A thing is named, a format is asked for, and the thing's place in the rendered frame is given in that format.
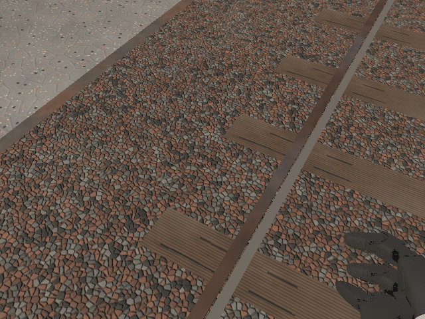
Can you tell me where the robot right hand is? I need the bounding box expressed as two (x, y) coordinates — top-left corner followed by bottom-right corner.
(335, 231), (425, 319)

